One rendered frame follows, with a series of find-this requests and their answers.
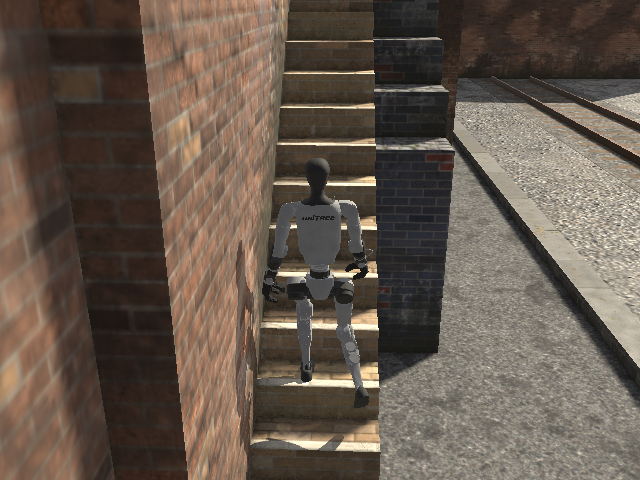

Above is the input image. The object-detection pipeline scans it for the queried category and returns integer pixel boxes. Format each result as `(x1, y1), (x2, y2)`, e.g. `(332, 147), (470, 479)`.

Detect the humanoid robot torso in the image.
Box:
(295, 196), (342, 300)

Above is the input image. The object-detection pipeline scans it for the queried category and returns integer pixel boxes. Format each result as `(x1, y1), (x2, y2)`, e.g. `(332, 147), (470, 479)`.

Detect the right robot thigh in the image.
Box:
(334, 278), (354, 342)

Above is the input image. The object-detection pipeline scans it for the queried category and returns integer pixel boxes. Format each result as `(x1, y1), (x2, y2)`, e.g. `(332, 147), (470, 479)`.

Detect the robot right forearm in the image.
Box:
(352, 238), (367, 268)

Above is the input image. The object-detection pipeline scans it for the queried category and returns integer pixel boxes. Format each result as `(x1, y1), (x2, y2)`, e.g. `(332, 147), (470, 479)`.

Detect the robot right hand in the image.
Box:
(345, 263), (369, 280)

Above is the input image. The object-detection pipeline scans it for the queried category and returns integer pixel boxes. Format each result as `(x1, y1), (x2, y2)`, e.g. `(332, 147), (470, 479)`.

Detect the robot left forearm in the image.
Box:
(263, 243), (282, 285)

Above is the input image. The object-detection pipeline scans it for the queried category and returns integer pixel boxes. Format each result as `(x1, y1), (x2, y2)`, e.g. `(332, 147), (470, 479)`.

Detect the robot left hand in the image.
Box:
(262, 282), (285, 303)

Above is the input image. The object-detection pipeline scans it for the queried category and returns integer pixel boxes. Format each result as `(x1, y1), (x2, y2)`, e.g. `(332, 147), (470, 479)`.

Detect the left robot upper arm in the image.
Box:
(272, 202), (298, 258)

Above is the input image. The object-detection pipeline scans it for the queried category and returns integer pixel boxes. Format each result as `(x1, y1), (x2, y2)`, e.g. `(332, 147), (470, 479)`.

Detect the right robot upper arm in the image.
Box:
(339, 200), (363, 253)

